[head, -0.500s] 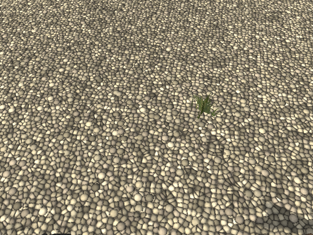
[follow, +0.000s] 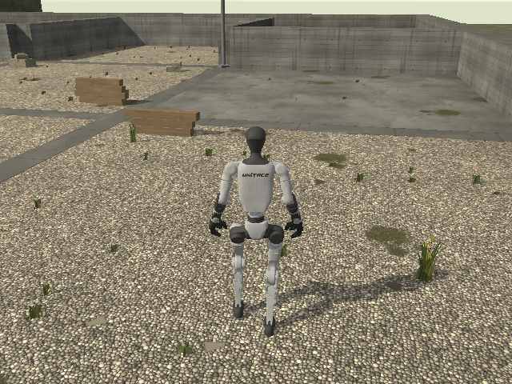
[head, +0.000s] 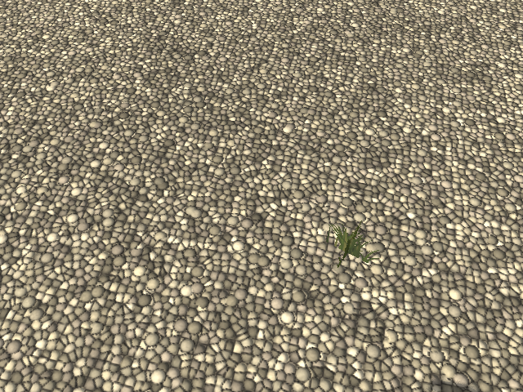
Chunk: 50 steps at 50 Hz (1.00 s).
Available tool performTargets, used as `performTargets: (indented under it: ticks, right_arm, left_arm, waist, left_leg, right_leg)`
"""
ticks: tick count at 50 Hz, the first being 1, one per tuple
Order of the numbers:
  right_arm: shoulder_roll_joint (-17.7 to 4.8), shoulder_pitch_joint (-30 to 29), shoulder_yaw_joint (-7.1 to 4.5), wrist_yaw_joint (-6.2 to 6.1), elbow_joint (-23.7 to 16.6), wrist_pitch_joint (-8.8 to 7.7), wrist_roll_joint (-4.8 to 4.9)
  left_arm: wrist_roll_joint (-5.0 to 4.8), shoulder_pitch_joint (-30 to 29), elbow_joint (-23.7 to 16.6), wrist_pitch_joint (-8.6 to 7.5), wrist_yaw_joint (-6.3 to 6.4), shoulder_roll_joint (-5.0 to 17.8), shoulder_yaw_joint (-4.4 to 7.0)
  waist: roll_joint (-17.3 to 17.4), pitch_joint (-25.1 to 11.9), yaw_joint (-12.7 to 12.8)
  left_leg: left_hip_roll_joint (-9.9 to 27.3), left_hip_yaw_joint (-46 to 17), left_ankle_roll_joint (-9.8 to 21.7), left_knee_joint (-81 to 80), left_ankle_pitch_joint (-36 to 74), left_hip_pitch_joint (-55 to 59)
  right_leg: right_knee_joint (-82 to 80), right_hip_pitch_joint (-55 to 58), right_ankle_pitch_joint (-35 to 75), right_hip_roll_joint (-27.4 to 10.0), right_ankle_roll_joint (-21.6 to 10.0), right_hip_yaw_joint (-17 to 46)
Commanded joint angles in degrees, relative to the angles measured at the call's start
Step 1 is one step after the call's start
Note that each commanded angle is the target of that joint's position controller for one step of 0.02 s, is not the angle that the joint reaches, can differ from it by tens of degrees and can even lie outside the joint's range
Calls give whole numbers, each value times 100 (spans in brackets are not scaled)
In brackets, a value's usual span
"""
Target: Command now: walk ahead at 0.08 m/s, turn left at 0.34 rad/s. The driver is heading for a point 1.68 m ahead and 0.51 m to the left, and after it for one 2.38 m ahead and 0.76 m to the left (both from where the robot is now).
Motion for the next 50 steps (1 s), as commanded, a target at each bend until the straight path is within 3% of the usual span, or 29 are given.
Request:
performTargets:
  ticks: [1, 2, 3, 4, 5, 6, 7, 8, 10, 14, 19, 22, 23, 24, 25, 26, 28, 29, 32, 35, 40, 42, 43, 44, 45, 46, 47, 49, 50]
  right_arm:
    - [-711, 81, -234, 81, -457, -83, -9]
    - [-1030, 443, -348, 47, -415, -99, -36]
    - [-1598, 717, -490, -30, -459, -97, -101]
    - [-1452, 986, -436, -88, -459, -41, -170]
    - [-1212, 809, -349, -92, -571, -40, -138]
    - [-1075, 393, -340, -119, -708, -21, -71]
    - [-990, 132, -318, -144, -771, 32, 16]
    - [-922, -33, -294, -197, -830, 83, 56]
    - [-1009, -95, -332, -257, -887, 203, -4]
    - [-1160, -38, -419, -362, -989, 280, 5]
    - [-1153, -158, -430, -358, -1118, 393, 8]
    - [-1060, -280, -397, -385, -1203, 477, 87]
    - [-836, -143, -332, -389, -1240, 487, 64]
    - [-641, -42, -296, -358, -1431, 437, 84]
    - [-1083, -30, -424, -329, -1374, 350, -22]
    - [-1330, 99, -531, -302, -1234, 355, 25]
    - [-1124, 312, -518, -331, -1025, 481, 17]
    - [-961, 288, -472, -318, -1045, 521, 31]
    - [-702, -224, -351, -280, -1349, 508, 108]
    - [-532, -370, -245, -231, -1501, 476, 43]
    - [-600, -78, -241, -161, -1397, 483, 36]
    - [-660, 219, -254, -157, -1252, 473, -2]
    - [-974, 347, -300, -213, -1291, 476, -31]
    - [-1224, -3, -290, -255, -1417, 489, -127]
    - [-823, 53, -207, -209, -1383, 401, -226]
    - [-691, -55, -148, -180, -1294, 309, -261]
    - [-710, -182, -150, -180, -1225, 243, -233]
    - [-747, -400, -142, -196, -1154, 166, -133]
    - [-701, -458, -123, -203, -1108, 164, -129]
  left_arm:
    - [-141, -42, -249, 122, 152, 968, 282]
    - [-104, 130, -265, 116, 184, 938, 286]
    - [84, 143, -496, 50, 170, 797, 247]
    - [143, -25, -610, 15, 98, 570, 159]
    - [12, 118, -513, 6, 13, 701, 176]
    - [-108, -88, -515, 39, -1, 728, 193]
    - [-83, -188, -487, 89, 33, 733, 215]
    - [-20, -293, -509, 139, 97, 837, 265]
    - [-32, -234, -522, 180, 115, 647, 231]
    - [-65, -178, -473, 132, 135, 571, 197]
    - [-101, -134, -480, 19, 45, 695, 241]
    - [-102, 341, -333, -85, -36, 770, 306]
    - [-5, 516, -331, -80, -13, 1137, 401]
    - [147, 372, -347, -10, 14, 1665, 508]
    - [291, 132, -529, -38, 14, 1383, 441]
    - [242, -186, -673, -56, 54, 1071, 350]
    - [26, -475, -738, -47, 101, 827, 278]
    - [-5, -416, -724, -28, 128, 815, 251]
    - [36, 67, -633, 56, 190, 917, 280]
    - [4, 216, -589, 97, 157, 1126, 347]
    - [-164, 91, -521, 119, 15, 1265, 363]
    - [-222, 301, -351, 90, -10, 1040, 266]
    - [-19, 494, -342, 31, -58, 741, 157]
    - [174, 603, -450, -47, -120, 412, 36]
    - [99, 56, -534, -25, -56, 731, 99]
    - [-7, -78, -537, 13, -39, 900, 158]
    - [-34, -37, -450, 60, -9, 899, 184]
    - [-5, 180, -314, 157, 36, 952, 233]
    - [-14, 287, -255, 165, 32, 861, 212]
  waist:
    - [-651, -347, -132]
    - [-229, -651, -228]
    - [836, -1004, -121]
    - [1553, -1615, -287]
    - [812, -1885, -272]
    - [406, -1428, -190]
    - [-19, -991, -100]
    - [-35, -832, -50]
    - [365, -722, 49]
    - [535, -948, -38]
    - [762, -838, -104]
    - [696, -765, 163]
    - [86, -811, 111]
    - [-1726, -557, -196]
    - [-1745, -543, -78]
    - [-1213, -491, -195]
    - [-924, -316, -246]
    - [-932, -250, -188]
    - [-1135, -247, 156]
    - [-1264, -500, 262]
    - [-1363, -508, 131]
    - [-1076, -505, -30]
    - [-206, -874, 94]
    - [1134, -837, 360]
    - [914, -886, -110]
    - [774, -671, -73]
    - [774, -575, -37]
    - [703, -425, 66]
    - [600, -445, 128]
  left_leg:
    - [-183, 196, 288, -665, 81, 302]
    - [-72, -236, 542, -1022, 1786, 1145]
    - [900, -1763, 1251, -976, 4351, 2305]
    - [1824, -3337, 2349, -1344, 4904, 3400]
    - [1757, -3172, 2233, -1402, 3840, 3294]
    - [1441, -2631, 1938, -1411, 3019, 2912]
    - [1195, -2271, 1662, -1550, 2349, 2389]
    - [1011, -2106, 1489, -1674, 1756, 2030]
    - [653, -1915, 1354, -1806, 1318, 1582]
    - [548, -2004, 1296, -1765, 861, 1546]
    - [493, -2581, 1190, -1736, 71, 1451]
    - [163, -2577, 858, -1335, -80, 1140]
    - [-201, -2180, 553, -598, -906, 559]
    - [-1189, -956, 211, 556, -2312, -614]
    - [-878, -932, -30, 2018, -2708, -751]
    - [-747, -993, -88, 2674, -2340, -658]
    - [-670, -825, -285, 3251, -1708, -795]
    - [-643, -744, -369, 3417, -1564, -852]
    - [-493, -404, -532, 2671, -1323, -989]
    - [-337, -265, -531, 1642, -1621, -374]
    - [-436, 176, -235, -366, -1065, 1000]
    - [-416, 80, 89, -1872, 341, 2137]
    - [411, -938, 302, -1749, 1816, 3105]
    - [1438, -1886, 1072, -1438, 3151, 3105]
    - [1575, -2019, 1618, -1589, 2480, 2547]
    - [1368, -1846, 1582, -1693, 2099, 2420]
    - [1177, -1664, 1429, -1716, 1873, 2361]
    - [1051, -1438, 1296, -1677, 2158, 2103]
    - [948, -1275, 1266, -1647, 2282, 1959]
  right_leg:
    - [838, 439, 4441, -1749, -510, 489]
    - [1691, 117, 4114, -1326, -150, 218]
    - [3282, -1165, 1998, -470, 338, -165]
    - [4743, -2625, -2085, 382, 596, 380]
    - [5252, -2719, -2166, -40, 533, 1150]
    - [5324, -2937, -1801, -219, 536, 1106]
    - [4910, -3028, -1481, -370, 571, 1020]
    - [4456, -2879, -1161, -492, 609, 1004]
    - [3707, -2443, -825, -349, 723, 827]
    - [2621, -1999, -403, -267, 849, 877]
    - [1651, -1591, -257, -211, 764, 931]
    - [114, -655, 578, -305, 514, 820]
    - [-277, -86, 608, -1214, 195, 1561]
    - [-592, 56, 1439, -2370, -648, 3006]
    - [-682, -316, 1803, -2908, -1200, 3526]
    - [-565, -456, 1879, -2633, -1076, 2954]
    - [-370, -369, 1844, -2022, -643, 1974]
    - [-342, -345, 2058, -1927, -636, 1702]
    - [-343, 143, 2371, -1840, -774, 1304]
    - [-206, 355, 2723, -1995, -886, 1202]
    - [85, -5, 2867, -2015, -827, 1083]
    - [440, -516, 2361, -1785, -349, 869]
    - [1151, -1142, 1147, -1402, 171, 487]
    - [1627, -1934, -1016, -892, 654, 103]
    - [2102, -1825, -1649, -927, 801, 467]
    - [2448, -1897, -1618, -947, 831, 562]
    - [2616, -1987, -1528, -939, 847, 608]
    - [2801, -1855, -1187, -965, 915, 717]
    - [2749, -1640, -1043, -924, 931, 673]
Keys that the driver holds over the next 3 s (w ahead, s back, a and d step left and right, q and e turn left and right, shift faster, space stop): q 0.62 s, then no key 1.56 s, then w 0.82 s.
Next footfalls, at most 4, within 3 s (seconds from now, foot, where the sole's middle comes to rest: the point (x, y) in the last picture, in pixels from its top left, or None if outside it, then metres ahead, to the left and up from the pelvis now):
0.04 left None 0.13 0.11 -0.77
0.46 right None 0.15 -0.12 -0.77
0.86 left None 0.03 0.12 -0.77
1.14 right None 0.14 -0.11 -0.77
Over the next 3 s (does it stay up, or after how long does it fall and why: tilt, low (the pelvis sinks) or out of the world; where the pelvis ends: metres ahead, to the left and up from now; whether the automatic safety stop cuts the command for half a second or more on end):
stays up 0.35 0.10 0.00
